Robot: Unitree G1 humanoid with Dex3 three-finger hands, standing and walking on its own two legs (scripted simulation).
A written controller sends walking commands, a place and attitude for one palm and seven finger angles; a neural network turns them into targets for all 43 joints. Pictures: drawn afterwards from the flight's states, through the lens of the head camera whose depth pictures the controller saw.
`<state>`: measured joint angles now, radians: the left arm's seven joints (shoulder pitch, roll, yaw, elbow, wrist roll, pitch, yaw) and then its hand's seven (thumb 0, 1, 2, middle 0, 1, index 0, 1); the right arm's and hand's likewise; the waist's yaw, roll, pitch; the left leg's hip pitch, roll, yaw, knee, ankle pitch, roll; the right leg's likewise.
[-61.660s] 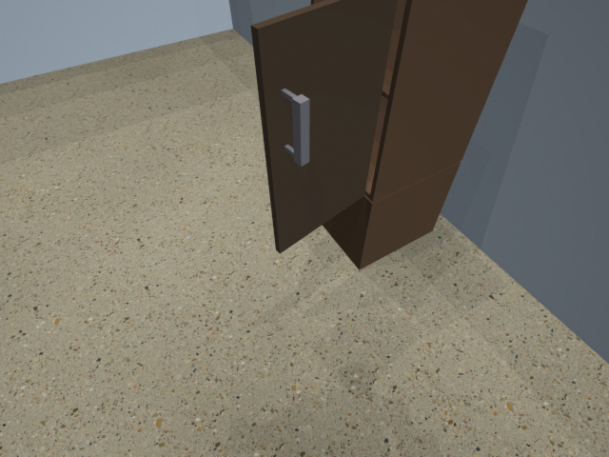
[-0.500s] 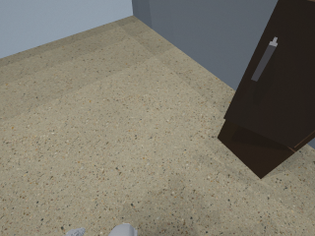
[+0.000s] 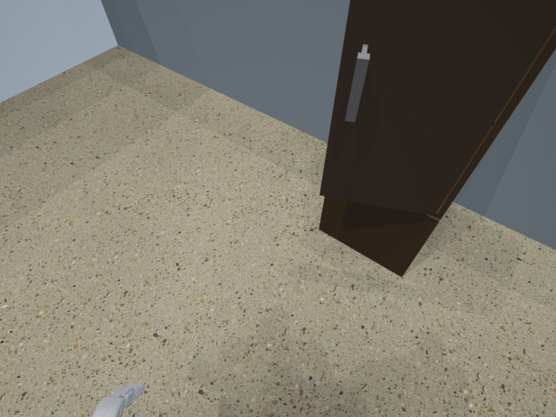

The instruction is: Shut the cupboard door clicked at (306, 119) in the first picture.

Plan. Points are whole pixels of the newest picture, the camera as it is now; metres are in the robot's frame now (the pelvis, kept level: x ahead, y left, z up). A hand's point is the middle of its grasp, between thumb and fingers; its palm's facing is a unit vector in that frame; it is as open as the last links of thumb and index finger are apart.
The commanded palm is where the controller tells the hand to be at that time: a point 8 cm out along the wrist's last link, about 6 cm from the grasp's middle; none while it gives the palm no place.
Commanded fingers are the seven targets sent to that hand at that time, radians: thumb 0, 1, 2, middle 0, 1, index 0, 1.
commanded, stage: turn to face it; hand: left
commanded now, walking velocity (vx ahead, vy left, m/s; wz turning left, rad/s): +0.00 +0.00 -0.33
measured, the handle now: (357, 84) +0.72 -0.13 +0.07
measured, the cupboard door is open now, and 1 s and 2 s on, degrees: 23 23 23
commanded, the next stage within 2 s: take the last steps up to it in 0.28 s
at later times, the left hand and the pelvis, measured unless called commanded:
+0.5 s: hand out of the picture +0.13 +0.20 -0.16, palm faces -0.14 -0.97 -0.18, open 7.4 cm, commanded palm none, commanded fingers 0.00 0.90 0.90 -0.20 -0.30 -0.20 -0.30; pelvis +0.03 +0.02 +0.02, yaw -10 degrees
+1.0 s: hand (215, 389) +0.19 +0.12 -0.19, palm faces -0.24 -0.96 -0.12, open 7.4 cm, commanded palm none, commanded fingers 0.00 0.90 0.90 -0.20 -0.30 -0.20 -0.30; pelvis +0.15 -0.05 +0.00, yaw -15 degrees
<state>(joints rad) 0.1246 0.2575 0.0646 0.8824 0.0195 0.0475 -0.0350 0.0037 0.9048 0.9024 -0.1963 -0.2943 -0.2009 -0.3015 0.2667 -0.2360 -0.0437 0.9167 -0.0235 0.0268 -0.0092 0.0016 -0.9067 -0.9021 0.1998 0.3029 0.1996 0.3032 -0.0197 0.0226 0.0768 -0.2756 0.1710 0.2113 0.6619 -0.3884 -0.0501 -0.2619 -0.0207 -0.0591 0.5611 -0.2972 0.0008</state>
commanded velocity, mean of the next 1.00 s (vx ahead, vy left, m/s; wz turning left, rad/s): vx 0.18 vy -0.09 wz -0.20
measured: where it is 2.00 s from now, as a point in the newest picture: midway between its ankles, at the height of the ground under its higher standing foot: (319, 406)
